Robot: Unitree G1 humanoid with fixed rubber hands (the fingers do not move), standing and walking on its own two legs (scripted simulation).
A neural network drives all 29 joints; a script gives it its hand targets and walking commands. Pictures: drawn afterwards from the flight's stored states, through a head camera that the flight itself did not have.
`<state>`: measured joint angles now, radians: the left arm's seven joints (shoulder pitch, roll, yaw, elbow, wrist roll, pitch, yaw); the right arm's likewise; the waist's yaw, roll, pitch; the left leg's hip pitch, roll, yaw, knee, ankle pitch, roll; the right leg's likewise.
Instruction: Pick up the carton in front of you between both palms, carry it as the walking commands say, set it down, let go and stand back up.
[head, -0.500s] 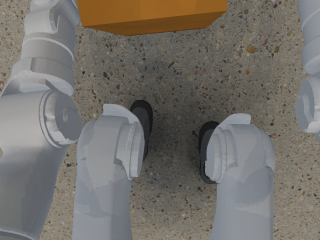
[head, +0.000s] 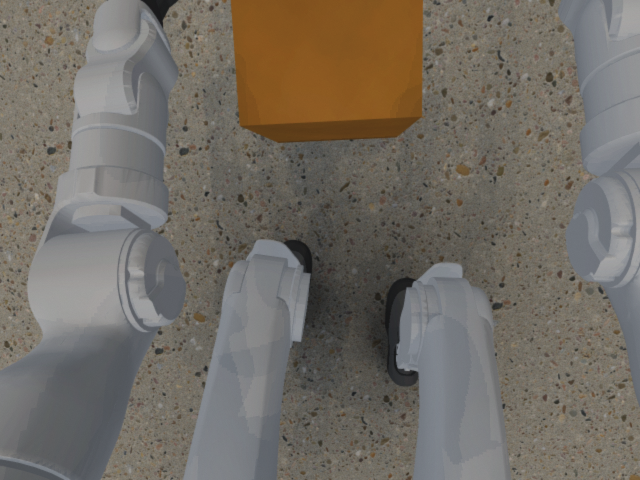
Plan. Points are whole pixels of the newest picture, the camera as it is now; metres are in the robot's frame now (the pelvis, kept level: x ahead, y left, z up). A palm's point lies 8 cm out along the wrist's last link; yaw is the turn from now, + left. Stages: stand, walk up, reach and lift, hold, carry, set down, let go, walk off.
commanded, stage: set down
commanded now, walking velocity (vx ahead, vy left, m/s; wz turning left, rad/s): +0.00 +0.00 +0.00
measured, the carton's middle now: (331, 60) +0.56 +0.07 -0.33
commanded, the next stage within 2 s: let go in 0.56 s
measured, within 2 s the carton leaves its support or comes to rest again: neither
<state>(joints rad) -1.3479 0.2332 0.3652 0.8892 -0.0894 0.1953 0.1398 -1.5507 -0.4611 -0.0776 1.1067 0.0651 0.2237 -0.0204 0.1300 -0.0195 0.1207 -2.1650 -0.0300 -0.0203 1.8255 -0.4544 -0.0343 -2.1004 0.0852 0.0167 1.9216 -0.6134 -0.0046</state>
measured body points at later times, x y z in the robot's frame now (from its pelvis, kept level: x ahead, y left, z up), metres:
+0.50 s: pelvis +0.02 +0.00 +0.13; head +0.35 +0.01 +0.44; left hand +0.54 +0.25 +0.03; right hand +0.62 -0.15 +0.04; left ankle +0.13 +0.13 -0.42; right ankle +0.08 -0.11 -0.42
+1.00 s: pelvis +0.07 +0.02 +0.25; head +0.32 +0.02 +0.63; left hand +0.44 +0.26 +0.14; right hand +0.49 -0.17 +0.13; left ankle +0.13 +0.13 -0.42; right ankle +0.08 -0.11 -0.42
